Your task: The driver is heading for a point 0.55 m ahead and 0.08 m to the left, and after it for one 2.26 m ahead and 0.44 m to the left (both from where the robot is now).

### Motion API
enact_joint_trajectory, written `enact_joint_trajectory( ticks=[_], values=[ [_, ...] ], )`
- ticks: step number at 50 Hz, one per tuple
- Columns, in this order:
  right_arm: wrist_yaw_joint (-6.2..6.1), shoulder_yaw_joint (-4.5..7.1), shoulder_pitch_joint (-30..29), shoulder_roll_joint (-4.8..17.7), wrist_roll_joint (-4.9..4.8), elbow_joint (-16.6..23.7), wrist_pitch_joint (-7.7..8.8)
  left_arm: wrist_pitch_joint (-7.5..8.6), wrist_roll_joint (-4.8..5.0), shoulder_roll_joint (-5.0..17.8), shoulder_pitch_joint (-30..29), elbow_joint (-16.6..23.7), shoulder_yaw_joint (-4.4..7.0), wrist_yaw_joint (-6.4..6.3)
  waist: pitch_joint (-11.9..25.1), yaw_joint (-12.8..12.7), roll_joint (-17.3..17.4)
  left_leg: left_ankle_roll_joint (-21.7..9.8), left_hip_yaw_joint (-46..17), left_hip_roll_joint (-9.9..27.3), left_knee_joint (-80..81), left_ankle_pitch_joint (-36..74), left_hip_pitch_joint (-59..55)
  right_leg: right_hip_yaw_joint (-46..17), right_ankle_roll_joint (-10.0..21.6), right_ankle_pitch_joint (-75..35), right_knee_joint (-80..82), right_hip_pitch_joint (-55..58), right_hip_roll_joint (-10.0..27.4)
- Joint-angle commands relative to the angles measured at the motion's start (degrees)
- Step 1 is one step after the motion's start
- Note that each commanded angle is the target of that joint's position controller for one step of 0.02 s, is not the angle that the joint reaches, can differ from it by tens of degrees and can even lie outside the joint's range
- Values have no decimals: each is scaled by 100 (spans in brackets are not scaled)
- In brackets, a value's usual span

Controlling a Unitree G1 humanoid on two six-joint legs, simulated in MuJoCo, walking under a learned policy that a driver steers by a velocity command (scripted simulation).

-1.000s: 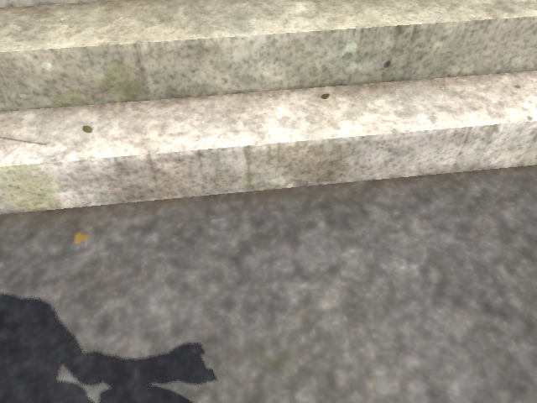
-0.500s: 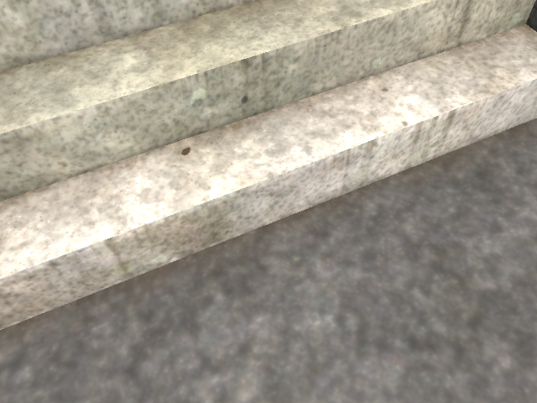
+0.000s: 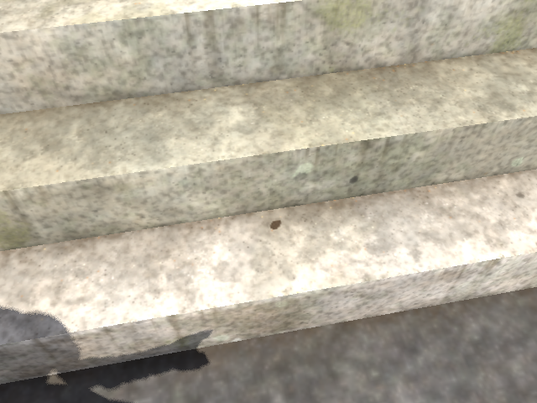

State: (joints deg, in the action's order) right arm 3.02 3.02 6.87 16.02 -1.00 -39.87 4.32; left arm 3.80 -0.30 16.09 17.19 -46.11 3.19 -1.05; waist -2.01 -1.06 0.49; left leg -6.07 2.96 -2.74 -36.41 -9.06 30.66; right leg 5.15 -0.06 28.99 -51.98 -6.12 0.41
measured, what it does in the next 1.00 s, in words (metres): walks ahead, turning left: right foot, then left foot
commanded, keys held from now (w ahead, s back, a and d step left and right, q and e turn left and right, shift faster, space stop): w+q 0.12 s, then q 0.40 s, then no key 0.36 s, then e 0.12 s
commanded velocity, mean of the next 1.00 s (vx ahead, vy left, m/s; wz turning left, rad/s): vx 0.18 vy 0.00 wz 0.39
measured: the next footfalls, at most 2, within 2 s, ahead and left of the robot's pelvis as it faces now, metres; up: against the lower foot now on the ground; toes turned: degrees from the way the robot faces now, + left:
right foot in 0.38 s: +0.39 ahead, -0.08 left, +0.00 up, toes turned +20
left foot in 0.76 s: +0.22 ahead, +0.12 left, +0.00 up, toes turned +25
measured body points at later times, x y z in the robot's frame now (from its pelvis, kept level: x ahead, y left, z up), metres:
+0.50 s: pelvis +0.23 -0.02 +0.01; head +0.27 -0.01 +0.46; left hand +0.33 +0.28 -0.07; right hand +0.45 -0.24 -0.09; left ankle +0.12 +0.08 -0.62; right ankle +0.36 -0.09 -0.71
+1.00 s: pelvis +0.23 +0.02 +0.02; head +0.23 +0.03 +0.47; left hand +0.22 +0.30 -0.10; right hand +0.48 -0.11 -0.07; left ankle +0.19 +0.11 -0.71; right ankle +0.29 -0.12 -0.70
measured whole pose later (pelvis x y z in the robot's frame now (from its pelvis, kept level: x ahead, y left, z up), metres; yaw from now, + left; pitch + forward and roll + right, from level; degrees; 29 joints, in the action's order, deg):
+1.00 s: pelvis +0.23 +0.02 +0.02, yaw +24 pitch +1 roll +0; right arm -1.4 -0.1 8.8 10.5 1.2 -39.6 0.6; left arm 0.4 -0.4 14.8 14.3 -43.7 2.3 -2.2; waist 1.5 -1.7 -2.3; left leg -2.3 1.4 -1.9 -30.0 -16.0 15.2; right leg -1.3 -5.4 19.3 -37.5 -18.6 3.4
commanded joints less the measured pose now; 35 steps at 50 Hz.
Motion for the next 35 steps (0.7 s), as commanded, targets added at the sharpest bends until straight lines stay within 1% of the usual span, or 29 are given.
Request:
enact_joint_trajectory(
  ticks=[1, 2, 3, 4, 6, 7, 8, 9, 10, 11, 12, 14, 15, 16, 17, 18, 19, 20, 21, 22, 23, 24, 25, 26, 27, 28, 30, 32, 35],
  values=[
    [-155, 354, 1784, 1057, 46, 55, 56, 540, 245, 762, -588, 927, 32, 197, 1715, 912, 693, -1553, -4162, 1943, 1866, -690, -5055, -1288, 137, -219, -2943, -4226, -64],
    [-170, 316, 1351, 947, 23, 145, 60, 581, 175, 714, -753, 991, -13, 176, 1187, 650, 64, -1344, -3471, 1743, 1907, -62, -4114, -1193, 174, -716, -2411, -4009, 210],
    [-174, 278, 959, 836, 18, 253, 57, 562, 12, 726, -816, 988, 18, 126, 804, 391, -254, -1241, -3024, 1567, 2002, 766, -3255, -1109, 101, -882, -1920, -3645, 359],
    [-194, 244, 775, 772, 75, 338, 54, 495, -61, 759, -715, 1015, 56, 102, 693, 176, -168, -1230, -2745, 1445, 2130, 1362, -2697, -1129, 33, -960, -1698, -3212, 469],
    [-226, 246, 579, 792, 50, 399, 63, 356, -129, 655, -492, 1021, 45, 66, 562, -43, -20, -1238, -2341, 1264, 2284, 2089, -2099, -1005, -162, -1035, -1206, -2915, 499],
    [-251, 254, 533, 852, 46, 402, 70, 301, -129, 581, -522, 1043, 22, 42, 431, -81, 5, -1193, -2068, 1163, 2267, 2701, -1780, -895, -273, -1114, -851, -2819, 449],
    [-293, 287, 512, 993, 59, 386, 57, 270, -146, 510, -650, 1113, -6, 6, 338, -88, 25, -1111, -1768, 1000, 2219, 3278, -1448, -754, -381, -1299, -380, -2647, 326],
    [-345, 310, 502, 1074, 56, 370, 22, 257, -156, 422, -826, 1170, -46, -22, 313, -48, 80, -958, -1497, 800, 2097, 3642, -1236, -633, -448, -1613, 105, -2449, 171],
    [-398, 314, 524, 1086, 26, 339, -33, 259, -164, 325, -1009, 1204, -85, -32, 402, 16, 181, -749, -1233, 548, 1913, 3677, -1088, -544, -477, -2048, 623, -2151, -5],
    [-442, 315, 645, 1071, -3, 304, -100, 254, -143, 289, -1218, 1241, -101, -39, 550, 134, 330, -581, -1172, 400, 1762, 3566, -1107, -476, -496, -2500, 1072, -1949, -198],
    [-479, 320, 766, 1075, -7, 287, -163, 242, -97, 330, -1393, 1273, -96, -37, 698, 241, 419, -442, -1254, 385, 1610, 3362, -1235, -468, -499, -2853, 1435, -1850, -348],
    [-520, 310, 869, 1012, -21, 279, -248, 223, -25, 419, -1580, 1328, -73, -15, 858, 324, 599, -277, -1616, 485, 1324, 2864, -1535, -625, -459, -3021, 1929, -1783, -471],
    [-536, 306, 832, 973, -37, 314, -267, 222, -11, 485, -1624, 1364, -58, -10, 883, 305, 629, -208, -1847, 556, 1180, 2577, -1700, -755, -402, -2989, 2175, -1768, -463],
    [-558, 305, 740, 936, -34, 368, -274, 233, -26, 600, -1546, 1360, -15, -5, 918, 225, 695, -135, -2121, 622, 995, 2343, -1865, -927, -322, -2995, 2399, -1666, -397],
    [-577, 291, 538, 873, -23, 453, -278, 258, -44, 702, -1312, 1296, 37, -6, 960, 60, 770, -43, -2288, 638, 711, 2271, -1998, -1023, -208, -3115, 2670, -1487, -287],
    [-589, 251, 329, 729, -18, 535, -281, 297, -137, 756, -710, 1101, 74, -9, 1209, -212, 719, 150, -2215, 427, -6, 2280, -1912, -1018, -42, -3824, 3083, -758, -123],
    [-551, 115, 259, 328, 66, 672, -275, 276, -270, 891, 39, 920, 100, -68, 1738, -442, 271, 467, -1880, 13, -1389, 904, -1044, -1558, 287, -5279, 2913, 736, 685],
    [-508, -44, 1287, -171, 171, 631, -213, 206, -432, 1096, -43, 1106, 95, -84, 2165, 143, -1317, 711, -1626, -772, -2935, -3471, 459, -3325, 1283, -8022, 2402, 2104, 2335],
    [-391, 44, 1979, 575, 27, 521, -205, 135, -320, 1038, -160, 1073, 153, -35, 2688, 397, -1474, 827, -1582, -294, -3976, -3238, 707, -4168, 1943, -6973, 2523, 1938, 3040],
    [-402, 198, 1555, 1099, -27, 408, -332, 70, -241, 685, -541, 1281, 98, -56, 2184, 192, -830, 1014, -1330, 23, -4357, -2678, 885, -3540, 1817, -5374, 2716, 1403, 2548],
    [-439, 249, 1031, 1178, 15, 492, -464, -9, -169, 444, -789, 1327, 14, -89, 1636, 103, -483, 1107, -1114, 213, -4272, -2234, 983, -2846, 1522, -4125, 2933, 723, 2063],
    [-496, 248, 750, 1103, 56, 565, -596, -81, -158, 425, -964, 1355, -30, -120, 1237, 114, -397, 1178, -1036, 323, -4218, -1954, 845, -2513, 1369, -3351, 3159, 25, 1760],
    [-512, 209, 667, 936, 79, 658, -686, -134, -164, 545, -1117, 1318, -15, -164, 898, 208, -493, 1202, -893, 335, -4032, -1706, 560, -2120, 1302, -3084, 3375, -671, 1526],
    [-522, 159, 642, 746, 89, 725, -723, -161, -190, 647, -1115, 1280, 17, -204, 725, 230, -622, 1196, -715, 315, -3745, -1549, 305, -1701, 1251, -3102, 3519, -1069, 1325],
    [-532, 93, 612, 552, 114, 775, -710, -172, -205, 668, -1037, 1232, 27, -226, 725, 213, -694, 1197, -589, 266, -3396, -1533, 126, -1458, 1282, -3373, 3542, -1181, 1226],
    [-537, 53, 582, 430, 143, 818, -670, -177, -208, 668, -971, 1203, 31, -230, 832, 209, -737, 1201, -513, 237, -3053, -1588, -25, -1301, 1355, -3850, 3491, -1123, 1226],
    [-515, -18, 554, 292, 176, 827, -617, -196, -172, 685, -958, 1161, 54, -219, 1132, 216, -804, 1169, -479, 304, -2335, -1577, -381, -1156, 1438, -4324, 3394, -903, 1342],
    [-493, -44, 507, 282, 159, 802, -607, -231, -107, 696, -961, 1148, 79, -195, 1286, 148, -891, 1085, -413, 343, -1631, -1375, -770, -1146, 1430, -3975, 3399, -814, 1425],
    [-441, -28, 586, 302, 158, 736, -661, -315, -43, 658, -842, 1065, 68, -175, 1093, 117, -1034, 891, -280, 322, -597, -1176, -1269, -1269, 1310, -2727, 3320, -905, 1458]
  ],
)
